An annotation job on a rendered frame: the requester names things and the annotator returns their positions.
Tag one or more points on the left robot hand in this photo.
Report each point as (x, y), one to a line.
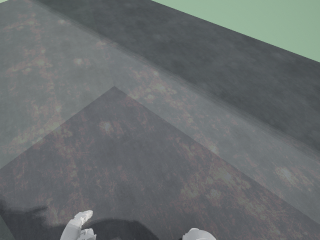
(74, 226)

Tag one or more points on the robot right thigh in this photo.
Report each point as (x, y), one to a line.
(197, 234)

